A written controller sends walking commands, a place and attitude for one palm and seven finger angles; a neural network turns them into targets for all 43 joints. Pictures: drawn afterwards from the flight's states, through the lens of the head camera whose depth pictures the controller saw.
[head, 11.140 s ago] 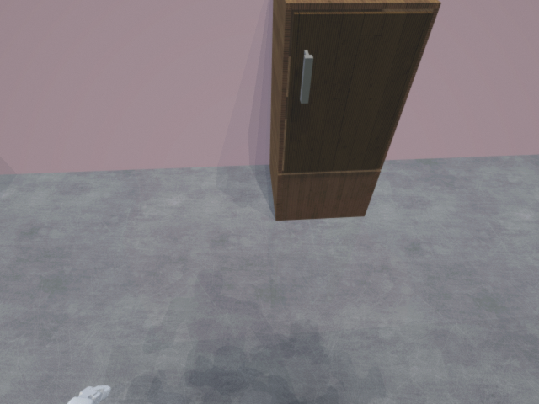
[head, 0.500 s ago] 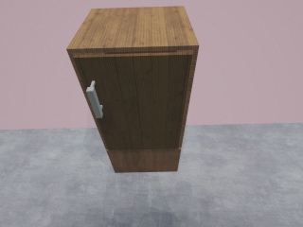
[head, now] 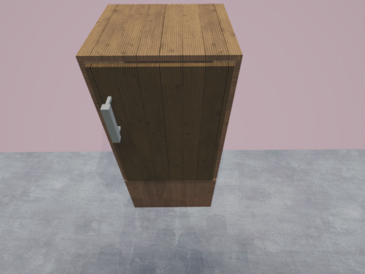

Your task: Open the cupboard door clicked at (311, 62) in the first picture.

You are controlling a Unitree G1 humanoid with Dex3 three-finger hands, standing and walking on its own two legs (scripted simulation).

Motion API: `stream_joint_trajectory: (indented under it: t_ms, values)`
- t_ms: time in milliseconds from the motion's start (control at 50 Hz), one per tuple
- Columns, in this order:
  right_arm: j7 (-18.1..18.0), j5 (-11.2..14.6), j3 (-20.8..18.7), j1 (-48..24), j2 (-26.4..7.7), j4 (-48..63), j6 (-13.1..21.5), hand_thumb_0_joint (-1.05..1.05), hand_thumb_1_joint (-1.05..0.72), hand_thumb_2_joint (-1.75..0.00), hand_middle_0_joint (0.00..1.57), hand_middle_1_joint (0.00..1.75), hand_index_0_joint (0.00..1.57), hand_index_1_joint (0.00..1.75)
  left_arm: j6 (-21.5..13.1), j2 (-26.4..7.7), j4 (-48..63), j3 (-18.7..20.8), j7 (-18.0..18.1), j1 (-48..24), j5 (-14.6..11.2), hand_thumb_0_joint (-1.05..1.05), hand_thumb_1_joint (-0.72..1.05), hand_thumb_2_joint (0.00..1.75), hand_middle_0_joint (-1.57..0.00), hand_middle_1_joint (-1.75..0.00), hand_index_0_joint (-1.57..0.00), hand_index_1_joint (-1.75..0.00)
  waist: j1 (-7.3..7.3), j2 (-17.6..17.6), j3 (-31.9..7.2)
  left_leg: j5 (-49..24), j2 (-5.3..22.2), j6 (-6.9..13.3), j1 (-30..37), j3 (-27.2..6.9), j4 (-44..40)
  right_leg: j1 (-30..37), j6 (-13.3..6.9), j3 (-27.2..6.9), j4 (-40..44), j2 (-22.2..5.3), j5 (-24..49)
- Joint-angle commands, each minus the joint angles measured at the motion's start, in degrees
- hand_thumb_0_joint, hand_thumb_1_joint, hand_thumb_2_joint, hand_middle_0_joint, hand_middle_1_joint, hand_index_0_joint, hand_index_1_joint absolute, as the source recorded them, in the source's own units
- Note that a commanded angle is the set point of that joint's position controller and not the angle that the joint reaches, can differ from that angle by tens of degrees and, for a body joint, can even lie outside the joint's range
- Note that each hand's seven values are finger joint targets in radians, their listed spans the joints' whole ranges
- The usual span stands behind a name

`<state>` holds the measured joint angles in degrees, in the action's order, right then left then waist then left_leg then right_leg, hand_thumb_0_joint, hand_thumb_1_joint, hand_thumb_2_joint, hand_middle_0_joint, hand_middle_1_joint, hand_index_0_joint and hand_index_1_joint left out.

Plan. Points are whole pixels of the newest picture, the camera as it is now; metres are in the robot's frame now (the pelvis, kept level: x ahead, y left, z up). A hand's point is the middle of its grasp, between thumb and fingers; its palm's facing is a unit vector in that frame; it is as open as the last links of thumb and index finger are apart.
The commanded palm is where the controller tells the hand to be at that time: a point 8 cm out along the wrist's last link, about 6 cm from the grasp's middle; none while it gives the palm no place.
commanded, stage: look again from close up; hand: left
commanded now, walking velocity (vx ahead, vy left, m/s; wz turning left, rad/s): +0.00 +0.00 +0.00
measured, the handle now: (113, 119) +0.55 +0.26 -0.01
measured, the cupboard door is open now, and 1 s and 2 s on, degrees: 0 0 0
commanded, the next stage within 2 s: raise the hand with hooked fingers in 0.50 s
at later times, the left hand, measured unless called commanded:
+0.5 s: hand out of the picture +0.00 +0.23 -0.18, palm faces -0.02 -0.98 -0.19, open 7.4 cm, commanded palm none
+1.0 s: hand (85, 266) +0.15 +0.22 -0.06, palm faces +0.07 -1.00 +0.01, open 8.4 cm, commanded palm +0.12 +0.29 -0.05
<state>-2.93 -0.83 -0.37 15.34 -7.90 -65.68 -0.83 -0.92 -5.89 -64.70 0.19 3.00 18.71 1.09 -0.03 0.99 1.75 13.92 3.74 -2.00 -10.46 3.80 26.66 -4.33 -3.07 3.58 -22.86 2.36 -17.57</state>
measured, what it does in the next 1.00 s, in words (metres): lowers itself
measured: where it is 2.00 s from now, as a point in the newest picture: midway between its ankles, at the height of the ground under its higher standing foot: outside the picture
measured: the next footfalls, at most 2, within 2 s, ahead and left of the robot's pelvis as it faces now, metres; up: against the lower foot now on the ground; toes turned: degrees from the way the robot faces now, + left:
none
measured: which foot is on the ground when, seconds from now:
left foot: down 0.00-1.00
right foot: down 0.00-1.00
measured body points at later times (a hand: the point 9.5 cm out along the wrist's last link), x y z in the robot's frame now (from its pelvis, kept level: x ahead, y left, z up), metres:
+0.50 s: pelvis -0.01 +0.06 -0.01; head +0.01 +0.06 +0.44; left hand +0.01 +0.28 -0.17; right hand -0.01 -0.17 -0.16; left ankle -0.01 +0.13 -0.74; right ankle -0.06 -0.08 -0.74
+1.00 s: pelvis -0.04 +0.02 -0.08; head +0.00 +0.04 +0.37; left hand +0.14 +0.28 -0.06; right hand +0.18 -0.24 -0.11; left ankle -0.01 +0.13 -0.74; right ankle -0.04 -0.06 -0.74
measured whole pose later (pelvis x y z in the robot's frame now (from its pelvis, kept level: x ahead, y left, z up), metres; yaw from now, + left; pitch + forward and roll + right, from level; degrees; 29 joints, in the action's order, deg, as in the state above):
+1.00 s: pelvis -0.04 +0.02 -0.08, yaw +1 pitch +12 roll +0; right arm -0.3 0.4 -4.0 8.2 -15.5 -30.6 12.7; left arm -28.6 -11.5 -12.6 11.8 -18.4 21.6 -15.3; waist 0.3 -3.4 -8.6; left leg 26.4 0.6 1.0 -46.3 2.5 60.3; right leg -43.9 -3.6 4.4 -61.1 0.6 -29.8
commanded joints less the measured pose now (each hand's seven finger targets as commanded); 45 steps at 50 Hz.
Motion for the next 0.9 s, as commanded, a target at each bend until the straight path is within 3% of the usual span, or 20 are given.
stream_joint_trajectory:
  t_ms: [0,40,80,160,200,300,380,560,580,600,620,640,660,680,700,720,740,800,820,880]
  values:
    - [1.4,0.3,-1.0,0.7,-2.8,7.5,1.4,0.00,-0.90,-0.90,0.20,0.30,0.20,0.30,-2.9,-8.9,3.7,1.1,1.1,5.7,0.4,0.00,0.90,0.90,-0.20,-0.30,-0.20,-0.30,-0.97,-2.9,1.6,7.7,-0.3,3.1,-8.8,-3.1,15.5,-2.8,1.5,-10.3,1.3,-15.2,52.9]
    - [1.9,0.4,-0.4,2.6,-1.8,7.4,1.6,0.00,-0.90,-0.90,0.20,0.30,0.20,0.30,-2.9,-9.1,5.2,1.2,0.8,3.9,0.4,0.00,0.90,0.90,-0.20,-0.30,-0.20,-0.30,-1.36,-2.3,-2.2,6.0,-0.7,2.4,-5.9,-0.9,10.6,-1.6,-3.0,-7.8,-0.2,-12.9,43.5]
    - [1.8,0.3,-0.2,5.1,-2.6,7.1,2.0,0.00,-0.90,-0.90,0.20,0.30,0.20,0.30,-2.4,-8.7,5.9,0.9,0.6,2.7,0.0,0.00,0.90,0.90,-0.20,-0.30,-0.20,-0.30,-2.11,-6.0,-4.6,-0.6,-1.1,2.6,-1.3,-1.6,3.5,-2.6,-2.4,-6.8,-2.9,-10.5,32.6]
    - [1.3,-0.3,-0.1,4.6,-6.3,6.8,2.5,0.00,-0.90,-0.90,0.20,0.30,0.20,0.30,-0.4,-6.7,6.1,0.5,0.2,2.8,-0.2,0.00,0.90,0.90,-0.20,-0.30,-0.20,-0.30,-0.20,5.7,2.0,-8.9,4.0,5.7,-3.7,-7.7,-1.4,-8.0,0.1,-4.8,-3.4,-5.3,4.2]
    - [1.2,-0.1,0.1,3.2,-6.6,7.5,2.2,0.00,-0.90,-0.90,0.20,0.30,0.20,0.30,0.1,-7.3,5.9,0.4,-0.2,3.1,0.0,0.00,0.90,0.90,-0.20,-0.30,-0.20,-0.30,0.55,4.6,5.8,-3.8,4.0,6.3,-7.1,-8.8,-4.3,-8.4,0.4,-4.3,-2.9,-4.7,0.0]
    - [1.2,-0.1,0.2,3.7,-7.4,7.4,2.5,0.00,-0.90,-0.90,0.20,0.30,0.20,0.30,0.3,-7.8,5.8,0.2,-0.7,2.2,-0.1,0.00,0.90,0.90,-0.20,-0.30,-0.20,-0.30,0.42,-0.2,4.6,-1.3,3.2,6.3,-5.8,-9.3,-6.0,-8.2,0.7,-4.8,-2.6,-5.6,1.2]
    - [1.1,-0.1,0.2,3.8,-7.8,6.8,2.8,0.00,-0.90,-0.90,0.20,0.30,0.20,0.30,0.4,-8.2,5.7,0.2,-0.8,1.8,-0.1,0.00,0.90,0.90,-0.20,-0.30,-0.20,-0.30,0.63,0.8,2.5,-3.3,3.6,6.6,-3.8,-9.8,-7.1,-7.7,1.1,-4.3,-3.0,-5.9,1.8]
    - [0.7,0.2,0.3,4.5,-7.5,4.9,3.2,0.00,-0.90,-0.90,0.20,0.30,0.20,0.30,0.3,-8.3,4.2,0.1,-0.7,1.8,-0.2,0.00,0.90,0.90,-0.20,-0.30,-0.20,-0.30,0.48,-0.1,0.7,-14.6,3.3,6.4,0.2,-8.0,-5.1,-6.9,1.7,-4.4,-2.8,-6.9,6.3]
    - [1.2,0.9,-0.1,0.3,-9.9,8.6,3.0,0.00,-0.90,-0.90,0.20,0.30,0.20,0.30,-0.7,-8.9,3.0,-0.2,1.4,4.4,0.3,0.00,0.90,0.90,-0.20,-0.30,-0.20,-0.30,1.43,0.1,2.7,-27.4,4.1,4.5,-2.4,-7.5,4.8,-9.6,2.2,-7.1,0.0,-8.8,15.9]
    - [-0.2,3.1,-3.0,3.5,-18.1,27.8,11.7,0.00,-0.90,-0.90,0.20,0.30,0.20,0.30,-11.5,-24.8,95.2,9.8,2.5,-36.1,-9.9,0.00,0.88,0.89,-0.20,-0.32,-0.20,-0.32,-5.93,10.2,-28.1,-33.8,-1.2,1.4,16.6,-7.9,0.5,-9.8,1.1,-0.6,-6.2,-3.3,22.6]
    - [-2.0,2.7,0.2,-1.4,-11.7,23.5,17.9,0.00,-0.90,-0.90,0.20,0.30,0.20,0.30,-8.1,-19.9,80.7,7.6,4.7,-10.8,-5.3,0.00,0.85,0.88,-0.20,-0.33,-0.20,-0.33,-0.77,17.9,-27.4,-41.9,2.6,0.3,23.4,-8.5,-3.6,-13.8,0.6,-0.2,-14.7,-2.2,7.5]
    - [-2.3,2.7,-1.2,-1.7,-10.6,19.0,19.5,0.00,-0.90,-0.90,0.20,0.30,0.20,0.30,-4.9,-14.6,75.1,4.4,7.4,-8.2,-6.1,0.00,0.83,0.87,-0.21,-0.34,-0.21,-0.34,-2.00,12.3,-22.0,-37.0,1.8,-1.6,16.2,-8.3,-4.3,-18.0,1.5,0.3,-16.8,-1.9,-0.1]
    - [-1.6,3.3,-1.6,0.1,-9.1,18.1,18.8,0.00,-0.90,-0.90,0.20,0.30,0.20,0.30,0.8,0.7,59.0,-3.1,6.4,9.9,-7.5,0.00,0.81,0.86,-0.21,-0.36,-0.21,-0.36,-2.72,6.0,-11.8,-31.7,1.7,-0.4,9.8,-9.3,-5.2,-22.5,2.2,0.9,-17.3,-2.6,-3.4]
    - [-1.0,3.4,-2.7,-0.9,-11.4,23.0,18.6,0.00,-0.90,-0.90,0.20,0.30,0.20,0.30,-0.9,-1.5,69.9,-2.0,5.1,-0.5,-9.7,0.00,0.78,0.85,-0.21,-0.37,-0.21,-0.37,-2.45,2.7,-5.4,-25.5,1.1,0.2,2.9,-9.6,-3.5,-21.8,2.4,1.1,-15.4,-3.3,-2.6]
    - [-0.8,2.9,-3.7,-2.0,-12.6,24.6,19.0,0.00,-0.90,-0.90,0.20,0.30,0.20,0.30,-3.4,-4.2,69.0,0.5,3.8,-1.1,-8.9,0.00,0.76,0.84,-0.21,-0.39,-0.21,-0.39,-3.21,0.0,-4.2,-16.3,0.0,0.8,-0.9,-8.5,0.2,-22.9,2.0,1.6,-11.7,-2.8,-1.9]
    - [-0.9,1.9,-3.8,-2.2,-13.4,26.3,19.1,0.00,-0.90,-0.90,0.20,0.30,0.20,0.30,-6.5,-6.6,65.4,4.0,2.5,0.4,-8.7,0.00,0.74,0.83,-0.21,-0.40,-0.21,-0.40,-2.70,-5.1,-2.7,-9.7,-1.8,1.2,-6.8,-8.0,3.9,-23.6,1.6,2.3,-9.8,-2.4,-0.1]
    - [-0.2,1.8,-4.0,-2.8,-13.7,28.4,18.7,0.00,-0.90,-0.90,0.20,0.30,0.20,0.30,-8.9,-7.7,58.5,7.3,0.5,7.9,-8.8,0.00,0.71,0.82,-0.21,-0.42,-0.21,-0.42,-0.59,-5.4,-1.9,-6.7,-3.1,1.3,-11.4,-6.9,6.9,-23.5,1.2,2.4,-9.4,-2.6,1.3]
    - [1.0,0.9,-4.9,-6.5,-13.0,32.6,17.1,0.00,-0.90,-0.90,0.20,0.30,0.20,0.30,-20.5,-5.8,51.1,12.1,-8.2,19.3,-12.9,0.00,0.64,0.79,-0.22,-0.47,-0.22,-0.47,3.07,-19.3,-6.8,-6.3,-3.9,1.4,-22.9,-4.9,16.6,-29.0,1.2,2.8,-19.9,-1.4,6.0]
    - [1.5,0.7,-5.2,-7.9,-13.2,34.4,16.9,0.00,-0.90,-0.90,0.20,0.30,0.20,0.30,-24.7,-5.1,52.0,11.8,-12.1,19.5,-14.6,0.00,0.62,0.78,-0.22,-0.48,-0.22,-0.48,3.88,-20.0,-8.1,-4.7,-4.5,1.2,-27.0,-4.1,19.3,-30.1,1.3,2.0,-22.8,-1.5,6.5]
    - [3.0,1.5,-5.8,-9.7,-13.9,39.5,16.5,0.00,-0.90,-0.90,0.20,0.30,0.20,0.30,-32.6,-10.4,51.7,16.9,-21.8,16.5,-17.7,0.00,0.55,0.75,-0.22,-0.53,-0.22,-0.53,5.00,-5.7,-12.6,-2.4,-5.8,0.9,-31.4,-2.4,25.7,-32.5,0.5,-1.5,-28.9,-2.5,6.7]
